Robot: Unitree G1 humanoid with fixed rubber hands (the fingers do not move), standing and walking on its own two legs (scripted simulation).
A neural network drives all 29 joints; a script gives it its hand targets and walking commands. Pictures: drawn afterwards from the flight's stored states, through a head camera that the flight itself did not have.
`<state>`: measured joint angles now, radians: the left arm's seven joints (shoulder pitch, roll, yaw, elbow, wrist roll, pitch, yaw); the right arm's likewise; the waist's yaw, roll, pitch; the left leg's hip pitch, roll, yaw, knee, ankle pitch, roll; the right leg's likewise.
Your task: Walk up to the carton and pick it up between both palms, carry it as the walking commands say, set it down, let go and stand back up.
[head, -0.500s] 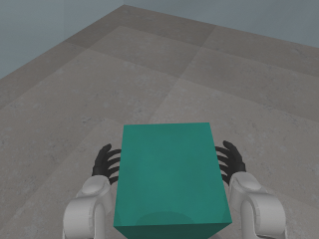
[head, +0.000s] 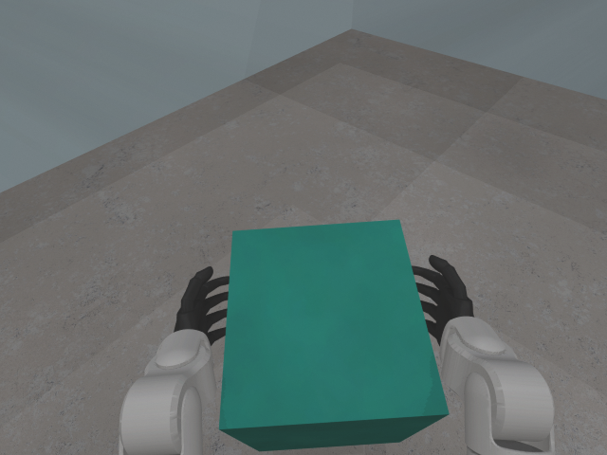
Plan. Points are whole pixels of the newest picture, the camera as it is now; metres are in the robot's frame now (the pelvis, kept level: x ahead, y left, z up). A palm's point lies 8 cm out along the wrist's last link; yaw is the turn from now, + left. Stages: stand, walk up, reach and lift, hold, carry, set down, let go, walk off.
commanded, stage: carry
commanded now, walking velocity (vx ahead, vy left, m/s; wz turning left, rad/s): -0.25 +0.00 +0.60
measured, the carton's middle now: (323, 345) +0.27 -0.02 +0.02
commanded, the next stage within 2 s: none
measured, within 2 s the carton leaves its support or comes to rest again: neither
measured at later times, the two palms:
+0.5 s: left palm out of the picture +0.02 +0.21 +0.11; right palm out of the picture +0.09 -0.07 +0.10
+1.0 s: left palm out of the picture -0.24 +0.26 +0.09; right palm out of the picture -0.08 +0.02 +0.08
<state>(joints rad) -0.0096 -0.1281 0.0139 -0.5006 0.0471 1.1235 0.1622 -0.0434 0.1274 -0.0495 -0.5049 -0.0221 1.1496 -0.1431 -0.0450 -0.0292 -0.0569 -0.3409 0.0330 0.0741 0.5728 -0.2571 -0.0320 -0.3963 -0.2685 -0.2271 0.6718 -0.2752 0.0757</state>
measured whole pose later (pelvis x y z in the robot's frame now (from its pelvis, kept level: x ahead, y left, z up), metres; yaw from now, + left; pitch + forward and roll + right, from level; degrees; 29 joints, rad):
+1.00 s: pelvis -0.37 +0.00 +0.01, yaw +33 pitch +5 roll -1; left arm -0.03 -0.13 0.03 -0.47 0.01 1.11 0.17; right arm 0.00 0.13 -0.03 -0.49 -0.06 1.10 -0.14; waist 0.00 0.04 -0.05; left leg -0.51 -0.05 -0.06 0.43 0.00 0.02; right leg -0.41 -0.01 -0.06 0.73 -0.46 0.00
